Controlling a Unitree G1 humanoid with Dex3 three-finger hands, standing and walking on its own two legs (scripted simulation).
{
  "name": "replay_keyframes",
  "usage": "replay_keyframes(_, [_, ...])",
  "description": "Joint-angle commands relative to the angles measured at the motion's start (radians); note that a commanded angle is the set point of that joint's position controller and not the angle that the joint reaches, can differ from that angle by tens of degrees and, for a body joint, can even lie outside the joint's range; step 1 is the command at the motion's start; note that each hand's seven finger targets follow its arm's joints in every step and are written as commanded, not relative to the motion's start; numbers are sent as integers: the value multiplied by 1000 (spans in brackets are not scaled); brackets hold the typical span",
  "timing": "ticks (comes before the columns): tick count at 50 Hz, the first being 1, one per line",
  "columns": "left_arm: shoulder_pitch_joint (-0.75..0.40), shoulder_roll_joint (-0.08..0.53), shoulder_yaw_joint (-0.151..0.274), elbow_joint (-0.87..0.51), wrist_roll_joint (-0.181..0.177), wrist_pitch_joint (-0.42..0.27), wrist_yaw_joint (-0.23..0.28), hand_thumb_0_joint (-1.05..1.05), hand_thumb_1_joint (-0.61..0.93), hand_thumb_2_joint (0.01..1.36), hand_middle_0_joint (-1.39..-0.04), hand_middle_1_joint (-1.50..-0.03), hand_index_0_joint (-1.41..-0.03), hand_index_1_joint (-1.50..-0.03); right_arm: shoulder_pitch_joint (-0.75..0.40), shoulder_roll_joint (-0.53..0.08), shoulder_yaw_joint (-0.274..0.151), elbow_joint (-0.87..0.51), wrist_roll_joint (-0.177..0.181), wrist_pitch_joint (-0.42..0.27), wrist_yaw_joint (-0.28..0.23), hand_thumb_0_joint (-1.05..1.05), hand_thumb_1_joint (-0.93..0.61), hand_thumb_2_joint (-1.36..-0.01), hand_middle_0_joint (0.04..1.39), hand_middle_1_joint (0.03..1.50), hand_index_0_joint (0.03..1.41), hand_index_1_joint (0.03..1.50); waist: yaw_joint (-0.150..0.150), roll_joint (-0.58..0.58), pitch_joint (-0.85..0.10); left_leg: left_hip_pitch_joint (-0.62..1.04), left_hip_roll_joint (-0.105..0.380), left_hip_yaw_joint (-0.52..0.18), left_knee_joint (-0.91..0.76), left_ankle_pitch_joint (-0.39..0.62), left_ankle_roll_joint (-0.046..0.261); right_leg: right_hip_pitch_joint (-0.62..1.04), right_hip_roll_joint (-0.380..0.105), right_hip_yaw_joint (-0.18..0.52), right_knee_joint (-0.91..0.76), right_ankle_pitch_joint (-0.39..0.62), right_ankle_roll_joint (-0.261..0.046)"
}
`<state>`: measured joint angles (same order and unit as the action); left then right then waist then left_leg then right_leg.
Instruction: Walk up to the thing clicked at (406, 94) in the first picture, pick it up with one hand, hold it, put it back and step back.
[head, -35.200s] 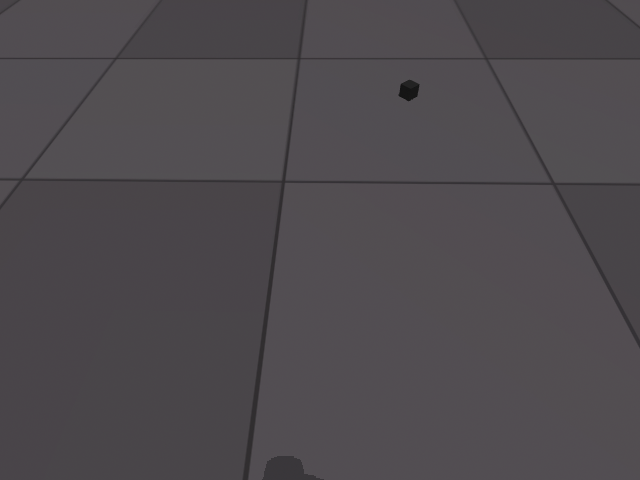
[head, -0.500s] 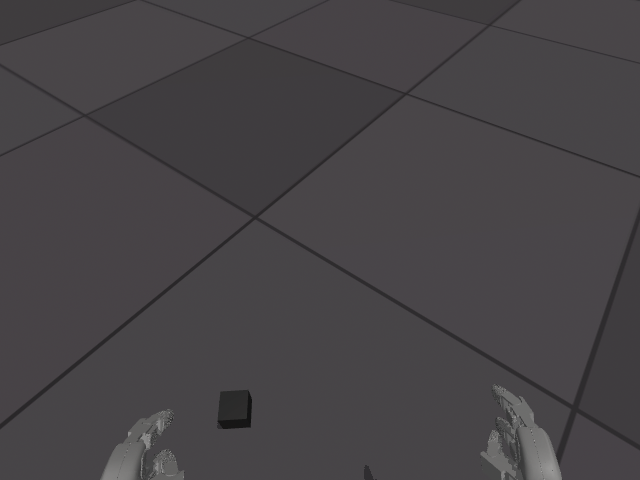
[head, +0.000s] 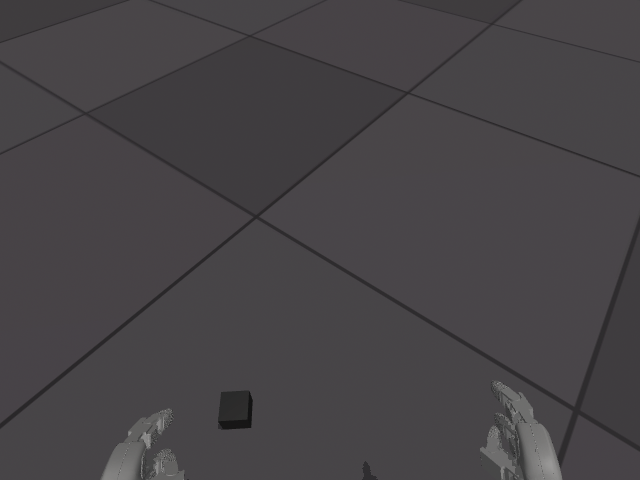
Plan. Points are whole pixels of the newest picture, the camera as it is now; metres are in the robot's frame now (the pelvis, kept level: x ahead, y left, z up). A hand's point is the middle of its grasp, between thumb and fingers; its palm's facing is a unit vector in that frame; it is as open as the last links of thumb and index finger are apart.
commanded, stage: home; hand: left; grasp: from above
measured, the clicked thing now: (236, 410) +0.44 +0.24 -0.68
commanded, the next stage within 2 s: stand in 0.68 s
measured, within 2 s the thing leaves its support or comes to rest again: neither
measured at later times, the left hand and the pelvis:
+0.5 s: hand out of the picture +0.16 +0.18 -0.05, palm faces +0.05 -0.98 -0.19, open 7.4 cm; pelvis +0.00 +0.00 +0.00, yaw +0 degrees
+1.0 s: hand out of the picture +0.13 +0.23 -0.09, palm faces +0.04 -0.95 -0.32, open 7.4 cm; pelvis -0.01 +0.00 +0.03, yaw +0 degrees
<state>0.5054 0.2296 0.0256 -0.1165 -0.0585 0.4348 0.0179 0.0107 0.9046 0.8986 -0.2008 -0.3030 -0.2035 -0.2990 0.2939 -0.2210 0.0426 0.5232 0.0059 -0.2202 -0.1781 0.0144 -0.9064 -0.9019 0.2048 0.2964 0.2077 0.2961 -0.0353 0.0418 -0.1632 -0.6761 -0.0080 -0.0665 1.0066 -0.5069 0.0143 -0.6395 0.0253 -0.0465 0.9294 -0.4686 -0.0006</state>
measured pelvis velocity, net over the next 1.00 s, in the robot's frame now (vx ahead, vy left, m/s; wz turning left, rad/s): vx -0.01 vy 0.00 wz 0.01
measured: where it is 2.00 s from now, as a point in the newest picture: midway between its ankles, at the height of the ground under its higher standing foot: outside the picture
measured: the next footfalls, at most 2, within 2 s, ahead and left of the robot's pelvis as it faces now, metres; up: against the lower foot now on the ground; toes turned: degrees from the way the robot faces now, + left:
none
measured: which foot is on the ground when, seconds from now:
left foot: down 0.00-1.00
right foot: down 0.00-1.00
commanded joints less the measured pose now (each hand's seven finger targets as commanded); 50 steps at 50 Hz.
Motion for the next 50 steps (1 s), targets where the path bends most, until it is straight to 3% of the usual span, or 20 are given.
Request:
replay_keyframes(1, [-12, 103, 56, -196, 8, -52, 10, 0, 901, 899, -199, -300, -199, -300, -62, -131, -60, -158, 5, -61, -8, 0, -902, -899, 199, 299, 199, 299, -3, 18, -78, 85, 9, -2, -170, 269, -2, 59, 4, -9, -125, 213, -13])
replay_keyframes(3, [-18, 105, 56, -202, 7, -53, 10, 0, 901, 899, -199, -300, -199, -300, -61, -130, -61, -158, 5, -58, -7, 0, -902, -899, 199, 299, 199, 299, -2, 30, -83, 89, 10, -5, -169, 296, -5, 55, 5, -12, -119, 230, -13])
replay_keyframes(6, [-12, 101, 56, -185, 6, -50, 10, 0, 901, 899, -199, -300, -199, -300, -56, -129, -62, -158, 5, -58, -7, 0, -902, -899, 199, 299, 199, 299, -12, -14, -82, 76, 4, 3, -159, 265, 3, 66, 4, -8, -132, 218, -9])
replay_keyframes(8, [-12, 107, 63, -199, 5, -53, 12, 0, 901, 899, -199, -300, -199, -300, -63, -128, -61, -163, 5, -56, -7, 0, -902, -899, 199, 299, 199, 299, -2, 11, -76, 70, 2, 8, -161, 249, 2, 63, 2, -6, -135, 208, -9])
replay_keyframes(14, [-12, 107, 58, -200, 8, -53, 11, 0, 901, 899, -199, -300, -199, -300, -52, -130, -62, -157, 6, -54, -8, 0, -902, -899, 199, 299, 199, 299, -9, 17, -100, 92, 7, 0, -157, 313, -2, 64, 4, -9, -116, 247, -14])
replay_keyframes(16, [-12, 105, 56, -183, 7, -52, 11, 0, 901, 899, -199, -300, -199, -300, -54, -131, -61, -154, 6, -52, -6, 0, -902, -899, 199, 299, 199, 299, -7, 8, -69, 71, 6, -5, -163, 286, -1, 60, 3, -11, -123, 228, -12])
replay_keyframes(18, [-19, 107, 58, -209, 7, -54, 12, 0, 901, 899, -199, -300, -199, -300, -57, -125, -61, -164, 5, -52, -6, 0, -902, -899, 199, 299, 199, 299, -1, 16, -100, 81, 6, -2, -157, 302, -2, 76, 2, -10, -118, 243, -13])
replay_keyframes(23, [-15, 101, 53, -180, 8, -47, 10, 0, 901, 899, -199, -300, -199, -300, -61, -128, -60, -164, 5, -52, -7, 0, -902, -899, 199, 299, 199, 299, -13, -1, -62, 73, 4, 5, -160, 246, 5, 55, 3, -8, -139, 207, -7])
replay_keyframes(25, [-27, 109, 59, -216, 8, -50, 13, 0, 901, 899, -199, -300, -199, -300, -65, -126, -61, -172, 6, -53, -6, 0, -902, -899, 199, 299, 199, 299, -1, 5, -78, 66, 1, 7, -161, 238, 5, 65, 0, -6, -141, 202, -9])
replay_keyframes(29, [-22, 102, 55, -184, 8, -45, 9, 0, 901, 899, -199, -300, -199, -300, -58, -131, -62, -158, 8, -53, -6, 0, -902, -899, 199, 299, 199, 299, -11, 3, -51, 63, 8, -6, -174, 216, 3, 49, 3, -10, -135, 177, -10])
replay_keyframes(31, [-17, 113, 66, -209, 6, -49, 11, 0, 901, 899, -199, -300, -199, -300, -55, -125, -62, -161, 6, -52, -6, 0, -902, -899, 199, 299, 199, 299, -1, 25, -100, 78, 5, -5, -167, 249, 1, 68, 0, -9, -128, 202, -12])
replay_keyframes(32, [-5, 107, 57, -180, 8, -46, 11, 0, 901, 899, -199, -300, -199, -300, -60, -129, -62, -162, 7, -51, -5, 0, -902, -899, 199, 299, 199, 299, -7, 18, -61, 73, 7, -1, -171, 242, 2, 53, 3, -10, -131, 198, -11])
replay_keyframes(38, [-29, 108, 55, -209, 8, -55, 11, 0, 901, 899, -199, -300, -199, -300, -66, -127, -61, -169, 7, -54, -7, 0, -902, -899, 199, 299, 199, 299, -4, 16, -77, 70, 6, -1, -169, 226, 3, 52, 3, -9, -133, 186, -11])
replay_keyframes(39, [-296, 177, 62, 141, 131, -253, 46, 0, 901, 899, -199, -300, -199, -300, -144, -229, -103, 80, -117, 51, 53, 0, -903, -899, 199, 299, 199, 299, 81, -76, 140, 88, 38, -38, -244, 405, 45, 254, -88, 100, -210, 219, -42])
replay_keyframes(40, [-232, 192, 80, 330, 135, -319, 41, 0, 899, 900, -200, -300, -200, -300, -125, -229, -114, 95, -118, 87, 75, 0, -900, -900, 200, 300, 200, 300, 60, -96, 42, 170, 28, -10, -247, 443, 51, 277, -101, 149, -207, 245, -73])
replay_keyframes(41, [-226, 200, 71, 358, 129, -351, 35, 0, 899, 900, -200, -300, -200, -300, -117, -240, -117, 79, -128, 105, 89, 0, -900, -900, 200, 300, 200, 300, 42, -93, 51, 193, 29, -37, -255, 416, 52, 244, -99, 176, -242, 250, -86])
replay_keyframes(43, [-243, 209, 62, 447, 130, -386, 29, 0, 899, 900, -200, -300, -200, -300, -120, -214, -117, 129, -87, 116, 122, 0, -900, -900, 200, 300, 200, 300, 58, -40, 20, 261, 30, -48, -303, 398, 49, 318, -116, 166, -225, 315, -72])
replay_keyframes(45, [-286, 199, 65, 541, 111, -393, 25, 0, 899, 900, -200, -300, -200, -300, -136, -204, -117, 159, -64, 124, 145, 0, -900, -900, 200, 300, 200, 300, 65, -60, 35, 290, 18, -41, -328, 363, 44, 319, -116, 155, -281, 282, -53])
replay_keyframes(47, [-311, 202, 66, 629, 106, -410, 27, 0, 899, 900, -200, -300, -200, -300, -138, -192, -121, 199, -58, 135, 156, 0, -900, -900, 200, 300, 200, 300, 61, -84, 25, 344, 17, -40, -353, 377, 45, 345, -131, 165, -323, 299, -47])
replay_keyframes(50, [-345, 193, 65, 739, 105, -430, 27, 0, 899, 900, -200, -300, -200, -300, -149, -201, -123, 251, -63, 149, 156, 0, -900, -900, 200, 300, 200, 300, 59, -37, 85, 393, 33, -67, -433, 347, 48, 334, -117, 140, -374, 244, -28])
